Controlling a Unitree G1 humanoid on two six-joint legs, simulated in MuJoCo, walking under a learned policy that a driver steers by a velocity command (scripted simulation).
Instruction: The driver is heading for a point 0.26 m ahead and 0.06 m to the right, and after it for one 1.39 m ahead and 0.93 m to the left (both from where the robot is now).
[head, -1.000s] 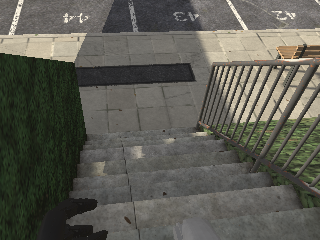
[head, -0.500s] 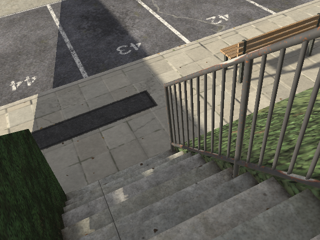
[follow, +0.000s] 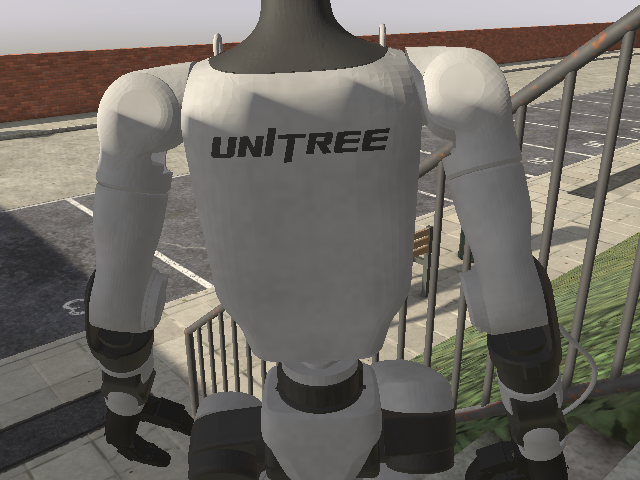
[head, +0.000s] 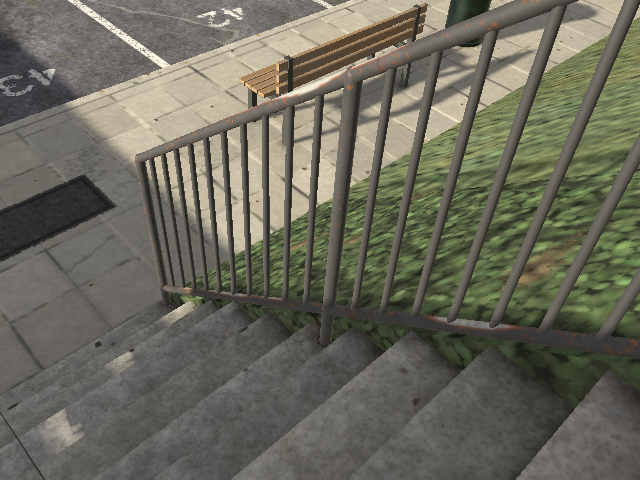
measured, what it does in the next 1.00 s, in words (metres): goes down, turning left: right foot 0.20 m lower, then left foot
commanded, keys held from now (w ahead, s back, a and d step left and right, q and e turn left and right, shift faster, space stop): w+e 0.08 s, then q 0.92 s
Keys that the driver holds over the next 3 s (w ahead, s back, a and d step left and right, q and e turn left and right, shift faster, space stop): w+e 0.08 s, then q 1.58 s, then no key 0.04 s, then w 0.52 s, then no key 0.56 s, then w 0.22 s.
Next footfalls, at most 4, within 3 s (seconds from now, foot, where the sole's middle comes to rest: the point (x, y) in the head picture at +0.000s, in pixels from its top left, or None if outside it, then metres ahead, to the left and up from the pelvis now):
0.40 right None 0.34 -0.03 -0.93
0.80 left None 0.27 0.22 -0.93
1.32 right None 0.38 0.05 -0.93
1.72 left None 0.21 0.22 -0.93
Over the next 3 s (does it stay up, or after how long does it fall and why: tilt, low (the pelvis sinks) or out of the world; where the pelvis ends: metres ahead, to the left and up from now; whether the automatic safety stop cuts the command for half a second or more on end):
stays up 0.45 0.27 -0.36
